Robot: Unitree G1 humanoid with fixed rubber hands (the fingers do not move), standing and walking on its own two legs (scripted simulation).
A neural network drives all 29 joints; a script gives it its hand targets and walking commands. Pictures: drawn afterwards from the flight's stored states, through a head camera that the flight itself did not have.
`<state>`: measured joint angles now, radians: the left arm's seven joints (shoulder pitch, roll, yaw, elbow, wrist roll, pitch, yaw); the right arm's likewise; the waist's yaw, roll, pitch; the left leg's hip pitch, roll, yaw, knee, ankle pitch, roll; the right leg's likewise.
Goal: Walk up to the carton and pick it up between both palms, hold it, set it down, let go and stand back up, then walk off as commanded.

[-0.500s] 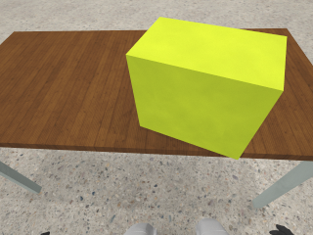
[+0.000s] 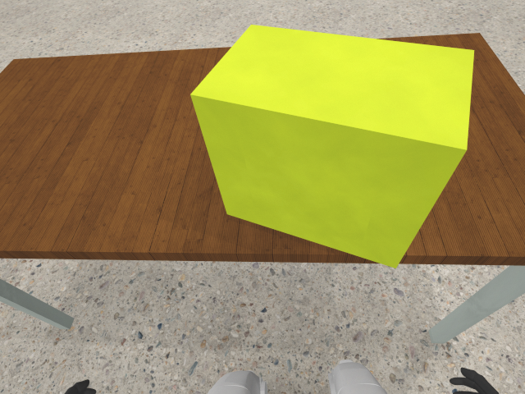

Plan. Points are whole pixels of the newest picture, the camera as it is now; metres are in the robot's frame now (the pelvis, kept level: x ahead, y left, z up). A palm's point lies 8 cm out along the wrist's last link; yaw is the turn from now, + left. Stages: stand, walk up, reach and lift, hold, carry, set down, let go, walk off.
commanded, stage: walk up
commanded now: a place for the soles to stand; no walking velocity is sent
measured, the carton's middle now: (325, 149) +0.45 -0.06 +0.11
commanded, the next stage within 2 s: none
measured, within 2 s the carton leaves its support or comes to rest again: neither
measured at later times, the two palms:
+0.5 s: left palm out of the picture +0.08 +0.35 -0.07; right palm out of the picture +0.10 -0.29 -0.10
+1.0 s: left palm out of the picture +0.10 +0.34 -0.07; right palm out of the picture +0.08 -0.31 -0.10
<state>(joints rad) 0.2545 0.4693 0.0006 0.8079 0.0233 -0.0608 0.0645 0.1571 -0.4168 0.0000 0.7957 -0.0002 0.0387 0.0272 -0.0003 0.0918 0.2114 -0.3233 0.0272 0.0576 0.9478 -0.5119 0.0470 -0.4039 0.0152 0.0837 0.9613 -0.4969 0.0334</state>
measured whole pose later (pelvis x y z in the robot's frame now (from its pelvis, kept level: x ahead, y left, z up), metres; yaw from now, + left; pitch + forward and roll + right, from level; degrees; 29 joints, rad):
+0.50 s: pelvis -0.01 +0.02 +0.00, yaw -1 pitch -7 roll -2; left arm 0.25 0.47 0.00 0.81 0.02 -0.06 0.07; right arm 0.15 -0.42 0.00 0.80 0.00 0.03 0.03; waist 0.00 0.07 0.20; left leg -0.35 0.04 0.06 0.95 -0.49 0.05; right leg -0.40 0.02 0.10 1.05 -0.52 0.03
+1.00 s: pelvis +0.00 +0.01 +0.00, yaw -4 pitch -6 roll -2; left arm 0.26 0.48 0.00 0.81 0.02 -0.07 0.07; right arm 0.19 -0.43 0.00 0.80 0.00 0.01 0.03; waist 0.00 0.07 0.18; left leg -0.35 0.05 0.08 0.94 -0.48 0.04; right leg -0.40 0.02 0.10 0.93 -0.53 0.03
